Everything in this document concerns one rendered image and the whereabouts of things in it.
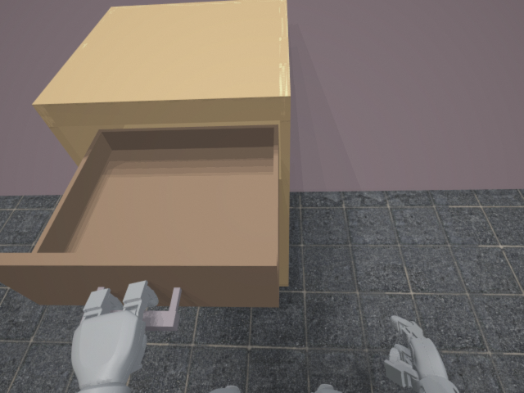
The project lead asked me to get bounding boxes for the left robot hand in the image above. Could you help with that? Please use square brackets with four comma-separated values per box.
[71, 280, 159, 390]

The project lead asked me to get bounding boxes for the cabinet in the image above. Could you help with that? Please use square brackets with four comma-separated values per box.
[32, 0, 291, 287]

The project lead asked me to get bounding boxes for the robot right shin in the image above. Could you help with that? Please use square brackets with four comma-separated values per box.
[317, 384, 334, 391]

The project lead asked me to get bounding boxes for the drawer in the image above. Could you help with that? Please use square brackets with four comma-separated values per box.
[0, 124, 279, 308]

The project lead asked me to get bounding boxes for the right robot hand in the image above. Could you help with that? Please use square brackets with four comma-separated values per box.
[384, 315, 449, 392]

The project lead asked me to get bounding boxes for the handle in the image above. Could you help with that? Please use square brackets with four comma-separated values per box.
[80, 287, 182, 331]

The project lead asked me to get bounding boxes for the robot right forearm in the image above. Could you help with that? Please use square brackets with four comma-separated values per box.
[418, 376, 459, 393]

